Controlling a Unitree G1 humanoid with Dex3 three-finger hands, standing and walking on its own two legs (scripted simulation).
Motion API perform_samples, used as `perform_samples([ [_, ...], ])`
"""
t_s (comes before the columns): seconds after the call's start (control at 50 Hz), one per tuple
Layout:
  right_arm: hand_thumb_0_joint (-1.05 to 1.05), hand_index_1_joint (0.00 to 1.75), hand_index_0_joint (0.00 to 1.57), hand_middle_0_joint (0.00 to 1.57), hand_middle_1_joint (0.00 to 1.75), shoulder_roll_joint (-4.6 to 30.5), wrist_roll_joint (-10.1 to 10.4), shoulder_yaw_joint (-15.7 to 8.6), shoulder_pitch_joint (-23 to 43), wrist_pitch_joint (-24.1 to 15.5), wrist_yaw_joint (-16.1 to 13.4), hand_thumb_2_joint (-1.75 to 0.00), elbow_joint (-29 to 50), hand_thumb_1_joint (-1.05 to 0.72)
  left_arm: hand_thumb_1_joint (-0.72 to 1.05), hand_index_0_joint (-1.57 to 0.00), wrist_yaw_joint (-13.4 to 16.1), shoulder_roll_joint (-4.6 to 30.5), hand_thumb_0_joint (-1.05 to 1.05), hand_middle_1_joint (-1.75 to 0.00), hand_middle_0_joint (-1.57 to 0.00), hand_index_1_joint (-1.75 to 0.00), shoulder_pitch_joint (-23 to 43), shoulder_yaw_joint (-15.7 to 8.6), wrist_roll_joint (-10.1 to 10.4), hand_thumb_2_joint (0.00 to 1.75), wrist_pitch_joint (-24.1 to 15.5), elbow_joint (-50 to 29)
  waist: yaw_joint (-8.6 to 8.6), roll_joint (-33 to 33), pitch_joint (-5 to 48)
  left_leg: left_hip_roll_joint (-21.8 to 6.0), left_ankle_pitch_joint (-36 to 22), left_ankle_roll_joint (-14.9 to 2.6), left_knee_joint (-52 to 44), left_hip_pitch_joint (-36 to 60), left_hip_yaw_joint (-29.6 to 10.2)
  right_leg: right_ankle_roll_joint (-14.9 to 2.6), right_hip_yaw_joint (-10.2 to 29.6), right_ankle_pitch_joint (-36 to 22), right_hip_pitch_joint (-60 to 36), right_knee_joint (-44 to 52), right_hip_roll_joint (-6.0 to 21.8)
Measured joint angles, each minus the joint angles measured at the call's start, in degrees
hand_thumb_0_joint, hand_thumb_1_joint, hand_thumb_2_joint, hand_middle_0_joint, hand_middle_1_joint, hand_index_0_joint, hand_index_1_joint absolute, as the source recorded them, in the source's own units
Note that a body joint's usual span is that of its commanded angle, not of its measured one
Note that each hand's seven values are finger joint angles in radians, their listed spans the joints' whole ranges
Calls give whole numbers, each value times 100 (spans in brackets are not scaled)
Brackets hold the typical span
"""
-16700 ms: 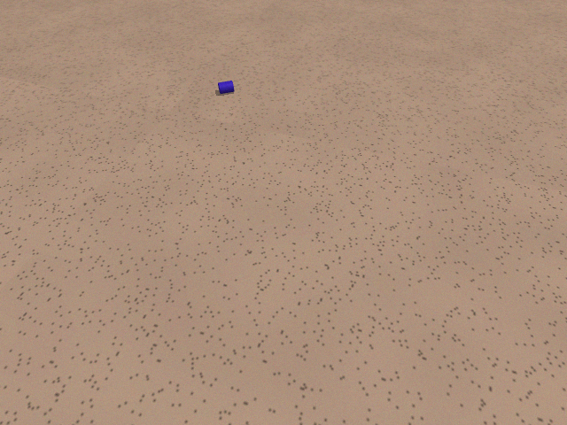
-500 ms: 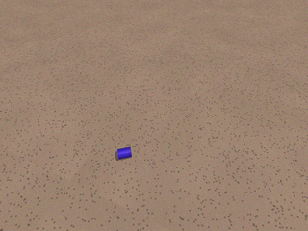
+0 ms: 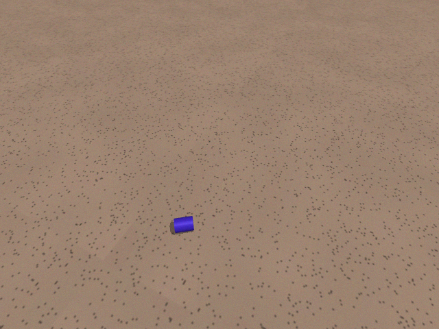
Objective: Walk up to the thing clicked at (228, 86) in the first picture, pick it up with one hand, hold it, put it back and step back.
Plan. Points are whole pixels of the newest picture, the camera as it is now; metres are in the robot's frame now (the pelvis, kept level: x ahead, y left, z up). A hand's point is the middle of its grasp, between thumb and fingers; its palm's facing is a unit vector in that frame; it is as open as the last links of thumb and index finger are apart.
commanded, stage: walk up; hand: left
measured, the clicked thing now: (184, 224) +0.69 +0.20 -0.74
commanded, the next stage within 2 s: none
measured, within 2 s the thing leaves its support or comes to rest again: neither
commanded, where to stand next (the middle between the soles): +0.30 -0.03 m, yaw -1 degrees
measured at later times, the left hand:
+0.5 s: hand (107, 275) +0.25 +0.28 -0.15, palm faces -0.11 -0.94 -0.33, open 7.4 cm
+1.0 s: hand (145, 229) +0.38 +0.22 -0.17, palm faces -0.03 -0.94 -0.34, open 7.4 cm
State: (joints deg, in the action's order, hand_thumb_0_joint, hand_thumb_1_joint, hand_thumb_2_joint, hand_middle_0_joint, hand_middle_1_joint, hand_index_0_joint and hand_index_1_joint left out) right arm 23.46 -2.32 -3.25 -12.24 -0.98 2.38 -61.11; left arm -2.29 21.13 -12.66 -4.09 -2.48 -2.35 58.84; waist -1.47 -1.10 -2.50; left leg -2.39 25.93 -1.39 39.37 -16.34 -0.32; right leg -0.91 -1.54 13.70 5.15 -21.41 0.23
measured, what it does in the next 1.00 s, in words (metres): walks ahead: left foot, then right foot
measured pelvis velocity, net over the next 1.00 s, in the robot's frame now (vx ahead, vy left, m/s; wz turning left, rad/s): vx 0.29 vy -0.04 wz -0.01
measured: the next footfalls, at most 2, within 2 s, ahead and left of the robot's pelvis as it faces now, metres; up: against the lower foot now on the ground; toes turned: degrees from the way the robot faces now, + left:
left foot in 0.06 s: +0.11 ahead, +0.14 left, +0.00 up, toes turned +2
right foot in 0.56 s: +0.33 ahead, -0.14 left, +0.00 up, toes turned -5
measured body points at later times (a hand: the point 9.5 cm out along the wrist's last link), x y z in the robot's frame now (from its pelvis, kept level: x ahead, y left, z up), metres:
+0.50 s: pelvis +0.16 +0.01 -0.01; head +0.18 +0.02 +0.44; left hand +0.25 +0.33 -0.13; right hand +0.16 -0.31 -0.12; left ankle +0.07 +0.14 -0.74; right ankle +0.29 -0.14 -0.72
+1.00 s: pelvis +0.29 -0.04 -0.02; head +0.33 -0.02 +0.42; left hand +0.38 +0.27 -0.15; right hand +0.35 -0.36 -0.13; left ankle +0.37 +0.07 -0.74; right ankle +0.29 -0.13 -0.74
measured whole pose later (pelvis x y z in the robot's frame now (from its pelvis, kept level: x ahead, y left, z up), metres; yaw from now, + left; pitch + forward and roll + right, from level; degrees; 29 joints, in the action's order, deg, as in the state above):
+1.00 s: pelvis +0.29 -0.04 -0.02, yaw +0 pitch -3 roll +0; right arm 22.3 -0.9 -2.0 -15.9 -2.1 -0.5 -49.6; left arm -0.7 22.1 -12.9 -1.7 0.0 0.3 47.1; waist -0.8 1.5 -7.9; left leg -0.1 13.0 -0.9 37.0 -21.4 0.8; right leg -2.7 -5.7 21.8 15.4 -40.1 0.1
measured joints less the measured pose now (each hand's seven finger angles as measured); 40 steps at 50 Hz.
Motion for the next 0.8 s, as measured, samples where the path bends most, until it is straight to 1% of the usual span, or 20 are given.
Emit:
perform_samples([
  [0.04, 1, 30, 20, 20, 30, 46, 15, -55, -25, -44, 29, -90, 102, -91, 90, -20, -30, 75, 1, -30, -21, -30, -158, -22, -9, 90, 50, -61, -48, 3, -95, -60, -161, -21, -312, -81, 21, 64, 0, 135, -109, -34, 18],
  [0.06, 1, 30, 20, 20, 30, 50, 22, -82, -46, -96, 42, -90, 168, -91, 90, -20, -48, 134, 1, -30, -21, -30, -232, -27, 1, 90, 99, -78, -50, 42, -133, -67, -498, -10, -609, -41, 55, 88, 8, 265, -109, -181, 53],
  [0.08, 1, 30, 20, 20, 30, 36, 20, -115, -70, -162, 40, -90, 236, -91, 90, -20, -58, 203, 1, -30, -21, -30, -300, -34, 14, 90, 159, -85, -45, 131, -172, -18, -1079, 33, -755, 34, 119, 77, 42, 474, -49, -475, 131],
  [0.1, 1, 30, 20, 20, 30, 3, 3, -155, -96, -230, 21, -90, 313, -91, 90, -20, -56, 270, 1, -30, -21, -30, -360, -40, 29, 90, 223, -84, -38, 260, -200, 69, -1420, 51, -766, 86, 211, -31, 122, 809, 117, -986, 222],
  [0.14, 1, 30, 20, 20, 30, -83, -33, -185, -173, -304, -25, -90, 448, -91, 91, -20, -19, 334, 1, -30, -21, -30, -438, -42, 49, 90, 347, -42, 68, 408, -167, 165, -1211, 26, -653, 129, 288, -139, 475, 1321, 674, -2336, 46],
  [0.16, 1, 30, 20, 20, 30, -116, -15, -176, -233, -299, -31, -90, 490, -91, 91, -20, -16, 348, 1, -30, -20, -30, -464, -25, 64, 90, 381, -36, 143, 423, -137, 179, -1125, -16, -697, 199, 266, -176, 532, 1365, 920, -2854, -71],
  [0.22, 1, 30, 21, 20, 30, -188, 43, -109, -424, -272, -52, -90, 555, -91, 91, -20, -50, 388, 1, -30, -20, -29, -498, 13, 116, 90, 320, -114, 200, 471, -114, 190, -1118, -56, -1085, 583, 276, -194, 567, 1004, 1502, -3546, -164],
  [0.3, 1, 30, 21, 20, 30, -253, 112, -41, -654, -337, -75, -90, 678, -91, 91, -20, -108, 429, 1, -30, -20, -29, -483, 8, 117, 90, 255, -263, 219, 542, -160, 244, -1109, -37, -1525, 1081, 346, -46, 660, 368, 2027, -3390, 32],
  [0.38, 1, 30, 21, 20, 30, -272, 144, -3, -811, -366, -87, -90, 822, -90, 91, -20, -158, 416, 1, -30, -20, -29, -385, 12, 102, 90, 283, -413, 232, 514, -255, 242, -959, -8, -1739, 1486, 416, 49, 637, -50, 2293, -2792, 242],
  [0.46, 1, 30, 21, 20, 30, -233, 161, 24, -910, -365, -101, -90, 987, -90, 91, -20, -221, 331, 1, -30, -20, -29, -155, 25, 103, 90, 310, -587, 275, 427, -363, 224, -659, 87, -1673, 1722, 466, -21, 388, -428, 2274, -1970, 421],
  [0.5, 1, 30, 21, 20, 30, -192, 157, 35, -936, -332, -108, -90, 1055, -90, 91, -20, -254, 270, 1, -30, -20, -29, -33, 26, 99, 90, 299, -683, 297, 371, -373, 203, -425, 154, -1512, 1765, 495, -90, 239, -513, 2149, -1634, 436],
  [0.54, 1, 30, 21, 20, 30, -145, 157, 47, -969, -291, -131, -90, 1118, -90, 91, -20, -258, 211, 1, -30, -20, -29, 78, 28, 93, 90, 275, -765, 338, 304, -340, 159, -120, 240, -1235, 1751, 492, -159, 104, -474, 1924, -1400, 381],
  [0.56, 1, 30, 21, 20, 30, -112, 166, 52, -979, -270, -148, -90, 1143, -90, 91, -20, -243, 167, 1, -30, -20, -29, 142, 21, 88, 90, 245, -798, 352, 225, -330, 88, 73, 277, -1000, 1700, 473, -142, 49, -505, 1810, -1315, 303],
  [0.58, 1, 30, 21, 20, 30, -62, 184, 48, -927, -242, -175, -90, 1138, -90, 91, -20, -214, 72, 1, -30, -20, -29, 248, 12, 81, 90, 207, -819, 363, 32, -403, -88, 237, 248, -623, 1602, 419, -96, -53, -424, 1762, -1397, 169],
  [0.6, 1, 30, 21, 20, 30, -59, 203, 49, -873, -208, -198, -90, 1149, -90, 91, -20, -205, 15, 1, -30, -20, -29, 331, 12, 75, 90, 154, -899, 388, -82, -481, -207, 213, 140, -8, 1355, 315, -87, -158, -294, 1733, -1510, 98],
  [0.64, 1, 30, 21, 20, 30, -111, 234, 114, -784, -171, -226, -90, 1190, -91, 91, -20, -181, -32, 1, -30, -20, -30, 403, 31, 124, 90, 31, -1111, 319, -4, -597, -10, 293, 7, 1460, 719, 78, -134, -155, -70, 1661, -1681, 145],
  [0.68, 1, 30, 21, 20, 30, -101, 251, 166, -704, -176, -221, -90, 1189, -91, 91, -20, -134, -112, 1, -30, -20, -30, 369, 66, 195, 90, -12, -1241, 225, 59, -621, 184, 262, -47, 2482, 135, -27, -193, -115, -16, 1446, -1544, 188],
  [0.72, 1, 30, 21, 20, 30, -48, 272, 163, -659, -191, -194, -90, 1231, -91, 91, -20, -90, -182, 1, -30, -21, -30, 236, 112, 226, 90, -9, -1297, 176, 24, -548, 192, 23, -65, 2789, -332, -102, -208, -127, -51, 1195, -1253, 155],
  [0.76, 1, 30, 21, 20, 30, 5, 258, 136, -642, -213, -164, -90, 1311, -91, 91, -20, -64, -200, 0, -30, -21, -30, 72, 143, 212, 90, -2, -1306, 147, -25, -453, 127, -266, -33, 2647, -674, -187, -226, -145, -71, 994, -1008, 80],
  [0.8, 1, 30, 21, 20, 30, 41, 242, 102, -616, -222, -163, -90, 1357, -91, 90, -20, -27, -182, 0, -30, -21, -30, -60, 164, 189, 90, 9, -1303, 121, -63, -410, 74, -491, 62, 2287, -893, -280, -247, -171, -54, 847, -863, -6],
])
